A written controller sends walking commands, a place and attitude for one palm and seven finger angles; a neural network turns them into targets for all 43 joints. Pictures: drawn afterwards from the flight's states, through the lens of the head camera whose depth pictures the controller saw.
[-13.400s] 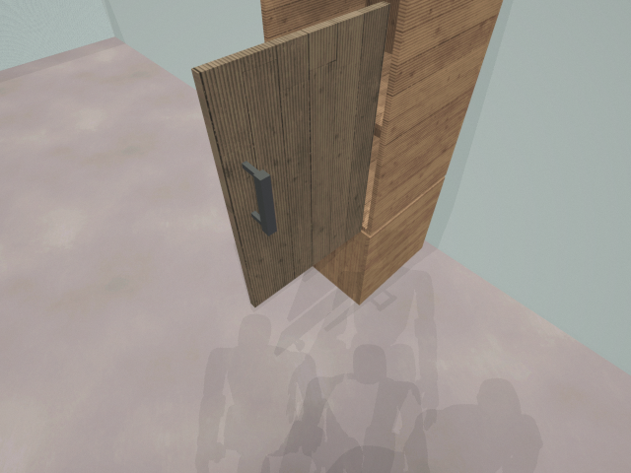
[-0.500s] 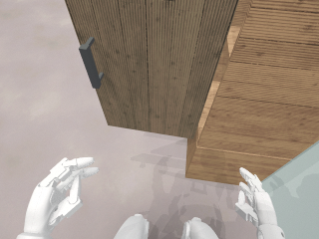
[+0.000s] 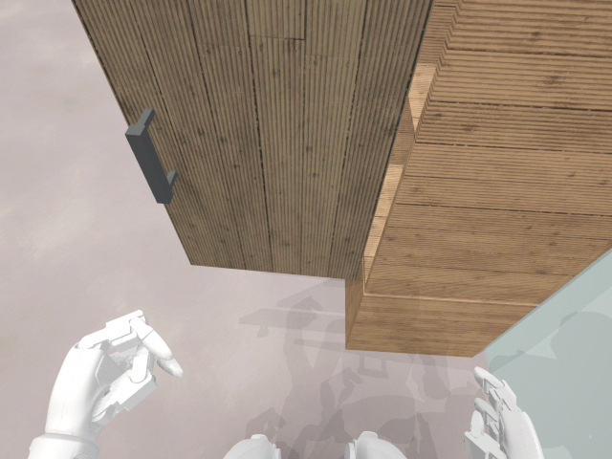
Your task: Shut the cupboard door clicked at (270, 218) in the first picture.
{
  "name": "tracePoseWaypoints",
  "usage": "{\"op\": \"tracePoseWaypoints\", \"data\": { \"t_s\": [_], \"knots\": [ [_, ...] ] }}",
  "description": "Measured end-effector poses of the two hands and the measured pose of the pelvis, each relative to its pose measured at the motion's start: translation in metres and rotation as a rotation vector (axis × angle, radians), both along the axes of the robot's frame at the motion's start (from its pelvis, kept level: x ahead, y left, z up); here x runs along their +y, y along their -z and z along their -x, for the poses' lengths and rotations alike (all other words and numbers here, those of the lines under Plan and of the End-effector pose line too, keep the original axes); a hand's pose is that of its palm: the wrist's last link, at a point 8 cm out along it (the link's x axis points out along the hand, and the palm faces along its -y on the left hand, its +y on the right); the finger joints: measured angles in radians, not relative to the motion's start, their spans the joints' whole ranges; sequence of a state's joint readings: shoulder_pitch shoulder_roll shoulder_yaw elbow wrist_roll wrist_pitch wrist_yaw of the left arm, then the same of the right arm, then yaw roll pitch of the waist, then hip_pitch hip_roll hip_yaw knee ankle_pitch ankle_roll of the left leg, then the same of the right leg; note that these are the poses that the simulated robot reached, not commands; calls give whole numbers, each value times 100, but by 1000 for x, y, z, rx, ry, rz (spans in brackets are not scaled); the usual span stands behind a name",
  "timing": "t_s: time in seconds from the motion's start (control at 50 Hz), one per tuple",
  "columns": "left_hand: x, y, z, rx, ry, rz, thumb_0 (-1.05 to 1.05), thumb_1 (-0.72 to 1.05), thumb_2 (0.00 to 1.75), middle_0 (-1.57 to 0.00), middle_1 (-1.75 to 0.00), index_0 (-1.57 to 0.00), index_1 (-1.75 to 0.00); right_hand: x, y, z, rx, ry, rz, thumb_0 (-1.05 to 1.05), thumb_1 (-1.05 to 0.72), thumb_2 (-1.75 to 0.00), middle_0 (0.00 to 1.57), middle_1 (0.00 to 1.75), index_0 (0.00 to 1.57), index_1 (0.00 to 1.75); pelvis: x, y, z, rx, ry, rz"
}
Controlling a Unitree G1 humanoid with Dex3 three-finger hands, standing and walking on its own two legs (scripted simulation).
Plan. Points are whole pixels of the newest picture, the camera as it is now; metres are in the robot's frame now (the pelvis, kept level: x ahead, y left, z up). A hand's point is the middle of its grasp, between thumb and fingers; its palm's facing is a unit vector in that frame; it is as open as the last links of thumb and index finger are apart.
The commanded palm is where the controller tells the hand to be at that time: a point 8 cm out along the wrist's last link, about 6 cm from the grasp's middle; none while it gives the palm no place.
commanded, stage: raise the hand and make a fist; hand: left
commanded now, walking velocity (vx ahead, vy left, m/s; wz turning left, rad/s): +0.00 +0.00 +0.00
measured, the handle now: (156, 158) +0.50 +0.25 +0.09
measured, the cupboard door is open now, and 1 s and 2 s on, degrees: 88 88 88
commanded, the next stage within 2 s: bring the fist close to the handle in 0.86 s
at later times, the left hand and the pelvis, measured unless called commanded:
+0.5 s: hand (132, 341) +0.23 +0.20 +0.09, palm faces -0.02 -1.00 -0.05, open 3.1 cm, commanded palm +0.20 +0.25 +0.09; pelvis +0.01 +0.01 +0.02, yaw +0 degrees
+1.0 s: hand (140, 342) +0.23 +0.19 +0.09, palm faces -0.01 -1.00 -0.06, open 3.1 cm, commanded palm +0.21 +0.25 +0.09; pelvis +0.01 +0.00 +0.02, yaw +0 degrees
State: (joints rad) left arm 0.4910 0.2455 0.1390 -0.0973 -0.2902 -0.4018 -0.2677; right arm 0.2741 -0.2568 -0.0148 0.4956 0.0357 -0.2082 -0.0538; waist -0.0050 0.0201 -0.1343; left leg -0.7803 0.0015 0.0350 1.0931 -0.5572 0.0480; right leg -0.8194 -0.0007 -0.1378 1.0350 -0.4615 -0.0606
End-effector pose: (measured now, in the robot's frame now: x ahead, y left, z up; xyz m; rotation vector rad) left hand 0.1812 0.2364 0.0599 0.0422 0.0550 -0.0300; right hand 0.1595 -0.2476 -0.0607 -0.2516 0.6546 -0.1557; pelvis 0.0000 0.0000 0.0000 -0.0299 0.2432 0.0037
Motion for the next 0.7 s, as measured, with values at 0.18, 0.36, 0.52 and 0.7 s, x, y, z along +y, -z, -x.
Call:
{"op": "tracePoseWaypoints", "data": {
  "t_s": [0.18, 0.36, 0.52, 0.7],
  "knots": [
    [6, -15, -10, -20, -12, -7, 2, 90, 90, -116, -135, -117, -135, 26, -15, -19, -51, -52, -40, 1, -91, -90, 20, 30, 20, 30, 6, -9, -4, -23, -4, 6],
    [14, -25, -19, -29, -12, -12, 2, 90, 90, -127, -147, -127, -147, 37, -17, -16, -34, -77, -60, 1, -91, -90, 20, 30, 20, 30, 9, -15, -6, -43, -8, 8],
    [17, -32, -29, -31, -6, -11, 2, 90, 90, -129, -149, -130, -150, 30, -17, -4, -6, -55, -47, 1, -91, -90, 20, 30, 20, 30, 11, -20, -6, -57, -6, 6],
    [15, -30, -30, -15, -7, -7, 2, 90, 90, -130, -150, -130, -150, 20, -21, 2, -4, -33, -32, 1, -91, -90, 20, 30, 20, 30, 10, -23, -7, -60, 0, 0]
  ]
}}
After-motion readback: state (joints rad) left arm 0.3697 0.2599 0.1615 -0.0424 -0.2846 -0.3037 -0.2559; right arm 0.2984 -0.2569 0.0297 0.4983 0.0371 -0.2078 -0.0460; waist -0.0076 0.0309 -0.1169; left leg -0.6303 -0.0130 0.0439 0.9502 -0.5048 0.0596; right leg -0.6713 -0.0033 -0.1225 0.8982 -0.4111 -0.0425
